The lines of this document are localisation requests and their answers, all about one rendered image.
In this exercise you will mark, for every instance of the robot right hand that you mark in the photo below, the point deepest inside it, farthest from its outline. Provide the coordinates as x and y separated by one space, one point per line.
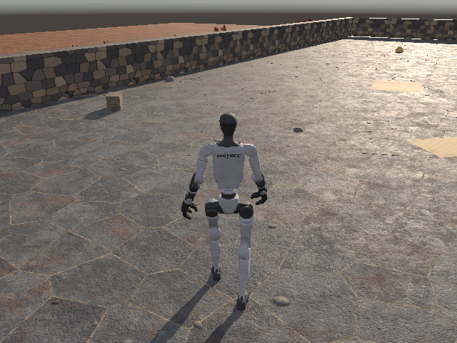
257 194

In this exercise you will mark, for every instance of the robot right forearm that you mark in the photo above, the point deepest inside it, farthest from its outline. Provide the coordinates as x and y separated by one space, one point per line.
261 185

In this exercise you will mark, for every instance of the robot right upper arm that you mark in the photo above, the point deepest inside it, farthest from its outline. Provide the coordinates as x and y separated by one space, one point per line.
250 150

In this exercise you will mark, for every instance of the robot left upper arm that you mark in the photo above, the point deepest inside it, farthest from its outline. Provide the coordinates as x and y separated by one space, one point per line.
205 151

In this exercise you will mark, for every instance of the humanoid robot head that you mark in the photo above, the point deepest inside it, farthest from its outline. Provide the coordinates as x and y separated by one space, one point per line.
228 122

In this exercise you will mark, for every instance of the robot left forearm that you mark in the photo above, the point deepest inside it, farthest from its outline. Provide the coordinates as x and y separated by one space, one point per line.
191 193

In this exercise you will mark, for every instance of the robot left hand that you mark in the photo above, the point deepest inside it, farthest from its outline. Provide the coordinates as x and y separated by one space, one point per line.
185 209

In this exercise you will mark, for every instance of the humanoid robot torso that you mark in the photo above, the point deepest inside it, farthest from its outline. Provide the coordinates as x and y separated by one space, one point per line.
228 164

